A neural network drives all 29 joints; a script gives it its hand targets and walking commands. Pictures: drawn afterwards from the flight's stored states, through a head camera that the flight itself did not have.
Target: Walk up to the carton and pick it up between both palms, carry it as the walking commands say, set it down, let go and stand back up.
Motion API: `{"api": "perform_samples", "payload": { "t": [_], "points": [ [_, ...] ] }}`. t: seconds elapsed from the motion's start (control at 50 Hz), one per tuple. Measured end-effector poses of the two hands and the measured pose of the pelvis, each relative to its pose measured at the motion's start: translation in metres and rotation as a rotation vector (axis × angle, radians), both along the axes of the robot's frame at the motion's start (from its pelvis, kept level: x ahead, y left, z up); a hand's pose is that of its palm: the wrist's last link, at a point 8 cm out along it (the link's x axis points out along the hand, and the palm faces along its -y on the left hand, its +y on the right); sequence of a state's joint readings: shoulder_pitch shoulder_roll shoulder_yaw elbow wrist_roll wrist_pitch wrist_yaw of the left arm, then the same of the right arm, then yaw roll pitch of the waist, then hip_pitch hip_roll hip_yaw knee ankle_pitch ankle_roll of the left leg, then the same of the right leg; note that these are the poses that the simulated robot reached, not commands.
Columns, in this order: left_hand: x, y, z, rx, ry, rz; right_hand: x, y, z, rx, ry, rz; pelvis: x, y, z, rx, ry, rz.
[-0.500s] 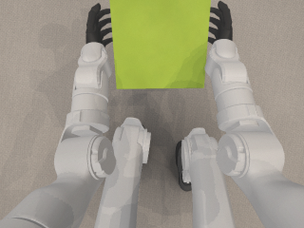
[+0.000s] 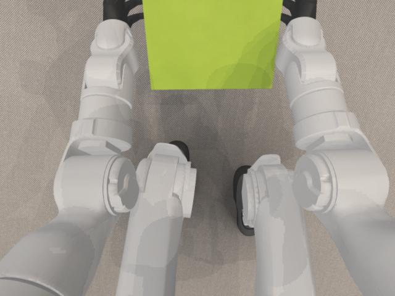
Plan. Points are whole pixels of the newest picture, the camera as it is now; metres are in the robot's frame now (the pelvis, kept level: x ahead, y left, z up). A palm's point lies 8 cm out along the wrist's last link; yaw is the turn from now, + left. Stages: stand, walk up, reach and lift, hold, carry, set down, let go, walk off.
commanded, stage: set down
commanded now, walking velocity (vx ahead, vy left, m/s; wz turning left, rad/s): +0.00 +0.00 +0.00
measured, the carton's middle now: (209, 19) +0.55 +0.08 -0.25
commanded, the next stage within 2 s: none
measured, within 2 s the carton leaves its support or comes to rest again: rests again in 1.96 s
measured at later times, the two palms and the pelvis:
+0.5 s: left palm (119, 13) +0.51 +0.22 -0.16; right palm (302, 16) +0.55 -0.07 -0.17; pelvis +0.00 -0.01 -0.02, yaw +0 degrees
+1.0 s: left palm (119, 6) +0.52 +0.23 -0.17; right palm (300, 11) +0.56 -0.07 -0.18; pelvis +0.01 +0.00 -0.02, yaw +0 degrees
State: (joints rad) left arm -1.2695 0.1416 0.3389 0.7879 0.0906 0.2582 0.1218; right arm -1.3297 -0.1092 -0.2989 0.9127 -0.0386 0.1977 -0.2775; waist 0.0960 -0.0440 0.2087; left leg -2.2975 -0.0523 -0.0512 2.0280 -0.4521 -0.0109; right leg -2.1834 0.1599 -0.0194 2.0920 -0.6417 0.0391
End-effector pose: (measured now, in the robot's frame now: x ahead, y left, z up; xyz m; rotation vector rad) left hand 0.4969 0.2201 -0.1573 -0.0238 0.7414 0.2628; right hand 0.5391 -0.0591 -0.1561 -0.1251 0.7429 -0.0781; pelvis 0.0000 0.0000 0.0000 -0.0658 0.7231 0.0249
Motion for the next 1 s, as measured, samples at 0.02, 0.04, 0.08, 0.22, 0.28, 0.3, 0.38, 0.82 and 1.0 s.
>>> {"api": "perform_samples", "payload": {
  "t": [0.02, 0.04, 0.08, 0.22, 0.28, 0.3, 0.38, 0.82, 1.0],
  "points": [
    [0.001, 0.001, -0.001, 0.004, 0.005, -0.004, -0.001, 0.001, -0.003, 0.003, 0.004, -0.003, 0.000, 0.001, -0.002, 0.002, -0.007, -0.002],
    [0.002, 0.002, -0.002, 0.007, 0.009, -0.004, -0.001, 0.002, -0.005, 0.009, 0.004, -0.009, 0.000, 0.001, -0.003, 0.003, -0.012, -0.004],
    [0.004, 0.002, -0.003, 0.006, 0.014, -0.001, 0.001, 0.002, -0.006, 0.020, 0.004, -0.018, -0.001, 0.002, -0.006, 0.005, -0.019, -0.004],
    [0.009, 0.000, -0.003, 0.004, 0.008, -0.001, 0.004, -0.003, -0.006, 0.032, 0.003, 0.037, -0.003, 0.001, -0.014, 0.019, -0.038, -0.010],
    [0.009, 0.000, -0.003, 0.007, 0.005, -0.002, 0.004, -0.005, -0.007, 0.054, 0.001, 0.040, -0.004, 0.000, -0.016, 0.022, -0.046, -0.013],
    [0.009, 0.000, -0.003, 0.008, 0.004, -0.003, 0.004, -0.005, -0.008, 0.059, 0.001, 0.041, -0.005, -0.001, -0.017, 0.024, -0.048, -0.014],
    [0.010, 0.001, -0.005, -0.003, 0.003, -0.002, 0.006, -0.006, -0.009, 0.070, 0.002, 0.054, -0.006, -0.004, -0.018, 0.032, -0.051, -0.021],
    [0.024, 0.006, -0.015, -0.032, -0.009, -0.027, 0.020, -0.006, -0.021, 0.105, -0.014, 0.051, 0.009, -0.007, -0.016, 0.032, 0.006, -0.035],
    [0.027, 0.006, -0.017, -0.038, -0.015, -0.028, 0.022, -0.006, -0.023, 0.116, -0.022, 0.051, 0.012, -0.005, -0.016, 0.031, 0.013, -0.032]
  ]
}}
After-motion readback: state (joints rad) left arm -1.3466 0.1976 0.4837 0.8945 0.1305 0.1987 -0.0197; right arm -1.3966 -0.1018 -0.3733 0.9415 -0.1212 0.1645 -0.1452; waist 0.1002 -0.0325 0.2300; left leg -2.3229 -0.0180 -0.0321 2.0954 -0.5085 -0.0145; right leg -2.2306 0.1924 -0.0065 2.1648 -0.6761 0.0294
